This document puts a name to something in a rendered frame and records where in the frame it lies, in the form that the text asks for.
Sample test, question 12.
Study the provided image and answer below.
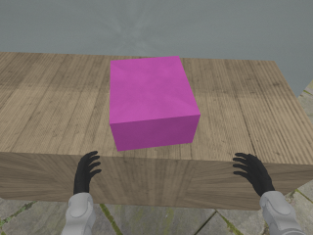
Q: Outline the robot left forearm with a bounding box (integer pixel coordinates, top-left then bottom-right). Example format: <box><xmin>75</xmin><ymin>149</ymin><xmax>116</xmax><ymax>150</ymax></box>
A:
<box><xmin>61</xmin><ymin>192</ymin><xmax>96</xmax><ymax>235</ymax></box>

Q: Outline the left robot hand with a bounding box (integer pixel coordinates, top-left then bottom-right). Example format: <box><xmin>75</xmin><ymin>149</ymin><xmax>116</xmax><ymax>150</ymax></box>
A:
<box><xmin>73</xmin><ymin>151</ymin><xmax>102</xmax><ymax>195</ymax></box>

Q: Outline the pedestal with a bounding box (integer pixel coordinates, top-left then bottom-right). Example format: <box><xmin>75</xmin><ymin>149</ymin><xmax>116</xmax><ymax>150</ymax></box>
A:
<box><xmin>0</xmin><ymin>52</ymin><xmax>313</xmax><ymax>212</ymax></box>

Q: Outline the carton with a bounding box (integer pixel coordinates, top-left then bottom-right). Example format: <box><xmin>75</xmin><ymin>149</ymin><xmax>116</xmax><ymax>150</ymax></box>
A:
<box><xmin>110</xmin><ymin>56</ymin><xmax>201</xmax><ymax>152</ymax></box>

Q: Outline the right robot hand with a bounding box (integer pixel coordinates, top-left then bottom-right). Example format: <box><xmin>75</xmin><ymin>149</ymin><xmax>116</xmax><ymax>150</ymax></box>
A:
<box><xmin>232</xmin><ymin>153</ymin><xmax>276</xmax><ymax>197</ymax></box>

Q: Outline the robot right forearm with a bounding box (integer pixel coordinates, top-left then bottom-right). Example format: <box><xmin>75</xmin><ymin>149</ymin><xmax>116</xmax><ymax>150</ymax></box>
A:
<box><xmin>259</xmin><ymin>191</ymin><xmax>307</xmax><ymax>235</ymax></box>

